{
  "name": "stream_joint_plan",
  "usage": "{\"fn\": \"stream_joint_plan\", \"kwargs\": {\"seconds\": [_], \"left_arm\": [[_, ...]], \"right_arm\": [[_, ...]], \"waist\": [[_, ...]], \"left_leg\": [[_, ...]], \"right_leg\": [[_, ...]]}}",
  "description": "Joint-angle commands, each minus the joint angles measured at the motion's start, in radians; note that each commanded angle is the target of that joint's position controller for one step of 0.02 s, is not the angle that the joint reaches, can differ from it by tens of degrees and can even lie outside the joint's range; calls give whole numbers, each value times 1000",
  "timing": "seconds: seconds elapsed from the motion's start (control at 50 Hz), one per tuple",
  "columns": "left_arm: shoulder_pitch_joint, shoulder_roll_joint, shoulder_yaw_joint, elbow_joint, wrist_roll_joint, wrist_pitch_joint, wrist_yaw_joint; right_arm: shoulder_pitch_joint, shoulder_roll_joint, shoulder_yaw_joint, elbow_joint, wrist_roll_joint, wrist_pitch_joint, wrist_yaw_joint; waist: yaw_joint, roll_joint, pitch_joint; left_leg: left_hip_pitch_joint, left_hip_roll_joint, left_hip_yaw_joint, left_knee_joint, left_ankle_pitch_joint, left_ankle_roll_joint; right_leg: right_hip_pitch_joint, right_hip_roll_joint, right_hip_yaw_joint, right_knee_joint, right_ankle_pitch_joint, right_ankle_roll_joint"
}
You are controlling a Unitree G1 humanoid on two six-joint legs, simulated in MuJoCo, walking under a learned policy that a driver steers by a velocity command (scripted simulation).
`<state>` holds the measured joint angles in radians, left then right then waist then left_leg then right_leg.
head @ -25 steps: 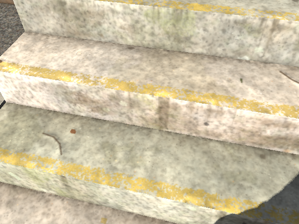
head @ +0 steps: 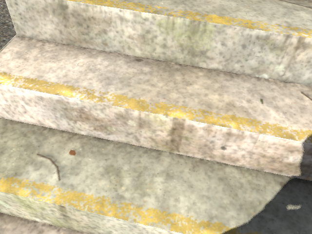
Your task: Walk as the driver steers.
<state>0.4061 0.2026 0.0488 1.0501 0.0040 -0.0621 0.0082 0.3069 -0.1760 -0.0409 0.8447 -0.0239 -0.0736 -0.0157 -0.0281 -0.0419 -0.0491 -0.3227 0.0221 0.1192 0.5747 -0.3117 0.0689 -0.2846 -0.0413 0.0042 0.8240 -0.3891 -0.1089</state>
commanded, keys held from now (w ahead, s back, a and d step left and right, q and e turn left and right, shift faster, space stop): w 0.44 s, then w+e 0.56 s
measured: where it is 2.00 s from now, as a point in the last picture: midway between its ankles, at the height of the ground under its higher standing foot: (218, 10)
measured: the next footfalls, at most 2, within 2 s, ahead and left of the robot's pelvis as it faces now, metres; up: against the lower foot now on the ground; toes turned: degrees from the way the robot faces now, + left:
right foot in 0.32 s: +0.25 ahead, -0.02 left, +0.18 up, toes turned -5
left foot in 0.76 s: +0.58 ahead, +0.14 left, +0.37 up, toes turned +0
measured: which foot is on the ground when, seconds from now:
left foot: down 0.00-0.34, up 0.36-0.74, down 0.76-1.00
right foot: up 0.00-0.30, down 0.32-0.80, up 0.82-1.00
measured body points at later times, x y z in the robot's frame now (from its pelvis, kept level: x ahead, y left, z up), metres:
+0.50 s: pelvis +0.23 +0.02 +0.15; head +0.21 +0.03 +0.60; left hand +0.20 +0.27 +0.00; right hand +0.38 -0.19 +0.06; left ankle +0.20 +0.17 -0.28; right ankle +0.21 -0.02 -0.54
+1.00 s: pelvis +0.51 +0.06 +0.34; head +0.50 +0.05 +0.79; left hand +0.75 +0.24 +0.28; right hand +0.49 -0.20 +0.19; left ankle +0.54 +0.14 -0.36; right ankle +0.49 -0.06 -0.10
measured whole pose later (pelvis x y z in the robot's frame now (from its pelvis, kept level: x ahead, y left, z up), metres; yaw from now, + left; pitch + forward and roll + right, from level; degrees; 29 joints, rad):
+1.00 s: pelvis +0.51 +0.06 +0.34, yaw -15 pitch +2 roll +4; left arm 0.12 0.15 0.07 0.65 0.02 -0.07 0.01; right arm 0.31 -0.22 -0.07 1.04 -0.04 -0.09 -0.01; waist 0.06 -0.04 -0.07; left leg -0.40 0.03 0.28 0.78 -0.41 0.06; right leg -1.05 0.03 0.10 2.07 -0.03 -0.17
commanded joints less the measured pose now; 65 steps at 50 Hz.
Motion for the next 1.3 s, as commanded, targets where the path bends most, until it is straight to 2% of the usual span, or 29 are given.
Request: {"fn": "stream_joint_plan", "kwargs": {"seconds": [0.02,0.04,0.08,0.16,0.22,0.26,0.3,0.32,0.34,0.36,0.38,0.46,0.52,0.6,0.68,0.72,0.74,0.78,0.8,0.82,0.84,0.88,0.92,1.06,1.12,1.2,1.24,1.26,1.3], "left_arm": [[-98,-54,-13,-143,-3,-33,-20],[-293,-73,-21,-233,20,-42,-9],[-414,-132,-57,-344,35,-43,7],[-473,-170,-116,-475,-14,6,9],[-478,-117,-133,-499,-29,41,29],[-311,-83,-123,-383,-58,56,49],[-71,-33,-103,-322,-30,51,56],[-18,7,-82,-277,-10,42,46],[34,135,-33,-240,27,43,42],[17,214,16,-176,14,65,53],[-136,146,17,-167,9,37,40],[-77,-131,-42,28,33,-30,-3],[-125,-87,-51,10,22,-54,-23],[145,23,-30,60,13,-86,-4],[296,-15,-24,66,-24,-42,43],[190,31,-18,-19,-17,-52,47],[189,148,14,-60,-5,-71,40],[38,218,56,-124,-29,-125,-6],[32,100,49,-190,-43,-135,-47],[-34,77,62,-240,30,-128,-65],[-65,-30,58,-312,65,-104,-60],[-165,-101,14,-410,77,-67,-16],[-130,-194,-28,-416,36,-28,-8],[-403,-167,-40,-515,12,45,43],[-582,-158,-64,-603,23,42,37],[-663,-126,-85,-646,9,63,-20],[-450,-92,-59,-547,-16,74,-12],[-238,-65,-49,-498,7,80,7],[-124,105,12,-453,10,74,15]], "right_arm": [[365,-195,-44,107,-33,33,-22],[263,-168,-39,109,-24,24,-8],[267,-52,2,168,-9,-15,23],[174,21,58,240,-14,-54,54],[172,-27,68,257,56,-48,3],[206,-157,40,234,122,-70,-40],[222,-257,-17,219,105,-88,-23],[207,-228,-25,195,95,-82,-1],[187,-150,-23,119,41,-90,26],[45,-35,-11,48,-11,-84,68],[-19,0,-14,-38,-58,-78,69],[-69,183,69,-160,-21,-28,17],[-167,136,82,-208,-13,5,15],[-392,164,106,-330,-16,14,-3],[-647,140,132,-459,-11,23,24],[-428,125,115,-378,36,19,28],[-223,41,68,-325,39,38,9],[51,-111,3,-244,-5,38,-4],[101,-185,-28,-197,-27,39,-17],[-17,-207,-47,-206,-10,72,-30],[-164,-158,-44,-178,20,66,-22],[-159,-8,-14,-21,10,13,-15],[-85,109,15,117,-24,-22,-5],[79,-69,-8,210,-15,-110,38],[180,-51,-3,224,-11,-94,32],[210,-85,-7,202,33,-58,-16],[231,-230,-31,136,59,-63,-40],[197,-299,-47,113,72,-64,-29],[94,-289,-65,-34,66,-87,38]], "waist": [[-62,313,-15],[-38,169,145],[-2,31,174],[119,34,220],[131,102,180],[184,145,-132],[246,269,-268],[260,227,-277],[229,-1,-290],[218,-224,-215],[120,-37,-45],[-51,136,187],[-78,107,203],[37,-33,138],[155,-34,58],[38,-103,-144],[-67,-128,-327],[-230,-109,-475],[-192,169,-476],[-160,269,-469],[-38,181,-308],[52,-30,8],[131,-37,97],[97,100,156],[77,-9,165],[23,120,72],[78,181,-156],[161,287,-312],[194,235,-430]], "left_leg": [[450,440,-843,-559,-284,233],[370,415,-663,-519,-309,239],[328,316,-372,-387,-79,125],[-116,184,-96,-500,-50,-14],[-242,118,27,-660,752,60],[-31,154,53,-422,1886,96],[357,286,-8,-23,2217,115],[309,252,-19,220,2003,137],[47,117,-49,569,1418,114],[-338,-135,-98,1084,304,78],[-547,-118,-292,1474,283,74],[-864,-70,-308,1671,236,125],[-840,-13,-126,1399,178,80],[-1204,70,-51,1661,-13,76],[-810,78,40,1056,-82,72],[-183,-55,115,728,-68,91],[-40,-98,77,683,-131,94],[191,1,-167,440,-250,136],[343,284,-711,89,-500,262],[230,354,-1113,-261,-703,290],[79,385,-1050,-282,-781,255],[-143,365,-693,-191,-542,167],[-206,317,-429,-184,-197,87],[62,296,-58,-412,123,74],[186,218,52,-455,26,6],[173,161,189,-666,505,88],[298,259,187,-356,1680,110],[447,317,169,-114,1980,122],[120,215,71,445,1507,38]], "right_leg": [[-723,102,28,1143,35,15],[-959,60,18,1448,70,-2],[-1156,38,71,1607,39,-60],[-973,56,-27,1308,45,-103],[-519,23,-243,819,16,-68],[-157,156,-301,687,8,-65],[-187,146,-195,401,-222,-105],[-66,146,-93,213,-215,-127],[59,-47,356,-50,-258,-232],[102,-166,896,-542,-557,-349],[-36,-201,932,-628,-585,-236],[-194,-114,305,-437,-43,-49],[-293,-39,114,-527,81,-46],[86,-129,248,-590,184,-87],[109,-101,194,-846,585,-120],[8,-103,90,-695,1426,-116],[171,-142,110,-497,1739,-124],[186,-133,126,-2,1668,-95],[-204,63,102,406,1006,-32],[-340,159,131,931,349,-2],[-494,84,166,1191,364,10],[-686,37,116,1309,390,-36],[-778,42,164,1413,378,-72],[-1143,80,87,1548,86,-90],[-1191,31,38,1246,20,-91],[-715,-13,-243,620,-48,-71],[-313,146,-357,492,-67,-54],[-215,161,-282,448,-91,-91],[150,102,190,67,-196,-162]]}}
